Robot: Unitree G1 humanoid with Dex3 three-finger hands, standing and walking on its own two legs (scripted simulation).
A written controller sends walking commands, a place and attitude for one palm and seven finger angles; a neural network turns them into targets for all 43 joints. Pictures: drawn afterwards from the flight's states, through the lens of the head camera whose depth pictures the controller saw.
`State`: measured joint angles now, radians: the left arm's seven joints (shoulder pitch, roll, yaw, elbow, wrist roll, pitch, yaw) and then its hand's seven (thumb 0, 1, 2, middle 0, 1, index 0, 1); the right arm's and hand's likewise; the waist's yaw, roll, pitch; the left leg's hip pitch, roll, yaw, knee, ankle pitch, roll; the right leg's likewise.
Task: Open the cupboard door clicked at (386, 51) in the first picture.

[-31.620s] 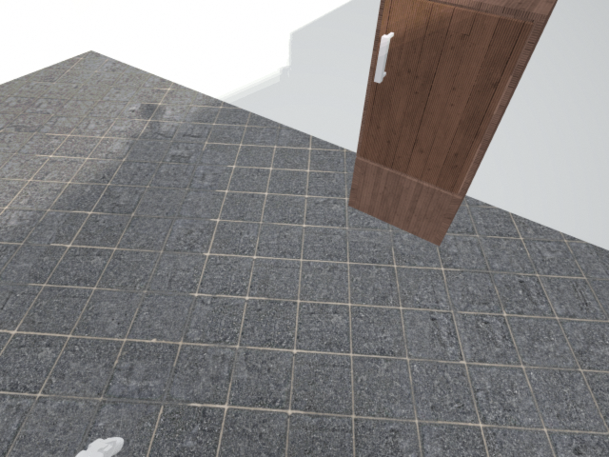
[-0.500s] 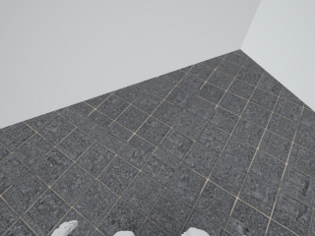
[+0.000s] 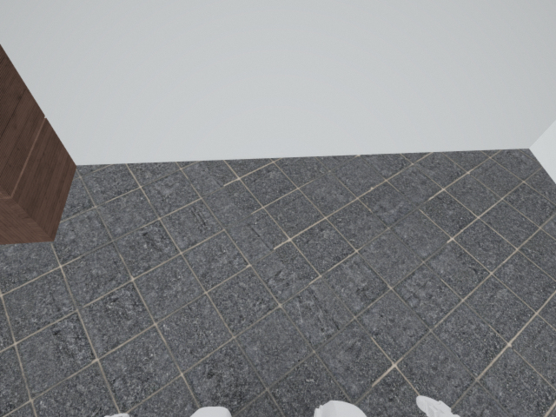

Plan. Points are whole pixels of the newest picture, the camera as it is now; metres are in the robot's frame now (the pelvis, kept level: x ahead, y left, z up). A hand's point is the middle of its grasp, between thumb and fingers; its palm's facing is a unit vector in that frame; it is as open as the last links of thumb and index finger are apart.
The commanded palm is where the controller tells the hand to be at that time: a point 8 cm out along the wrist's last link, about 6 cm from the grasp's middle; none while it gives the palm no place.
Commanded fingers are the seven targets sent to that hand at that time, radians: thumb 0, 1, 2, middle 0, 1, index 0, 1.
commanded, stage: turn to face it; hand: left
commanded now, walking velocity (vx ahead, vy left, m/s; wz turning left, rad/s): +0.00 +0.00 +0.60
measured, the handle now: out of the picture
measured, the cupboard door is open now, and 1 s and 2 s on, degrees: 44 44 44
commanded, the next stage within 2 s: take the last steps up to it in 1.46 s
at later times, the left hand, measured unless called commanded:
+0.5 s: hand out of the picture +0.02 +0.18 -0.18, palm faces +0.33 -0.92 -0.21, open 7.4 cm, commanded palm none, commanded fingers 0.00 0.90 0.90 -0.20 -0.30 -0.20 -0.30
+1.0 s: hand out of the picture +0.01 +0.16 -0.14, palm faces +0.57 -0.78 -0.26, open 7.4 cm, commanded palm none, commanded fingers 0.00 0.90 0.90 -0.20 -0.30 -0.20 -0.30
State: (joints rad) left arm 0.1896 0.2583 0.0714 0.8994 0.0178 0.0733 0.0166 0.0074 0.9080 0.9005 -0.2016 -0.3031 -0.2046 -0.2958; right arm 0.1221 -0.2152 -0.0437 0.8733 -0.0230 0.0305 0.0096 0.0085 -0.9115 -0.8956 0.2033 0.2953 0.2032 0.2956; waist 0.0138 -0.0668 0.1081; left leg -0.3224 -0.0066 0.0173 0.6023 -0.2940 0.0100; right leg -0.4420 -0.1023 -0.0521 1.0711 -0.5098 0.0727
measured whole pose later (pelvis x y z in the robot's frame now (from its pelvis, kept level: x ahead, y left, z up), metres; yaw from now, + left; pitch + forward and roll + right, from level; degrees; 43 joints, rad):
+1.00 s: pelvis +0.05 -0.05 +0.01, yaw +36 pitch +0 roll +2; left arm 0.20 0.21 0.04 0.86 0.03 0.02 0.02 0.00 0.91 0.90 -0.20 -0.30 -0.21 -0.30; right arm 0.15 -0.25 -0.08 0.92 -0.01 0.08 0.03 0.01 -0.91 -0.90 0.20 0.30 0.20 0.30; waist -0.02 -0.02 0.10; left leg -0.46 0.00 0.04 0.98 -0.47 -0.05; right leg -0.21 -0.12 -0.12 0.53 -0.32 0.02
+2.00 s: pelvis +0.10 +0.02 +0.01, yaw +57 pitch +0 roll +1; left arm 0.21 0.22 0.07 0.98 0.03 0.02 -0.02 0.01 0.91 0.90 -0.20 -0.30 -0.20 -0.30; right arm 0.30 -0.18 -0.02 1.01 -0.03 -0.02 0.00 0.01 -0.91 -0.90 0.20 0.30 0.20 0.30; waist 0.01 -0.02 0.05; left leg -0.15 -0.03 0.05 0.42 -0.27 0.05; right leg -0.46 -0.11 -0.07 0.91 -0.40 0.01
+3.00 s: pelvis +0.23 +0.37 +0.01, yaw +59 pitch +0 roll +1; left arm 0.18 0.15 0.05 0.96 0.02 -0.06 0.00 0.00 0.91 0.90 -0.20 -0.30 -0.20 -0.30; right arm 0.31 -0.19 -0.04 1.11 -0.03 0.01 0.01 0.01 -0.92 -0.90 0.20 0.29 0.20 0.30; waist -0.01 0.01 0.05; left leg -0.39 0.04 0.07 1.03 -0.39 0.00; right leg -0.26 -0.05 -0.14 0.53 -0.26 -0.03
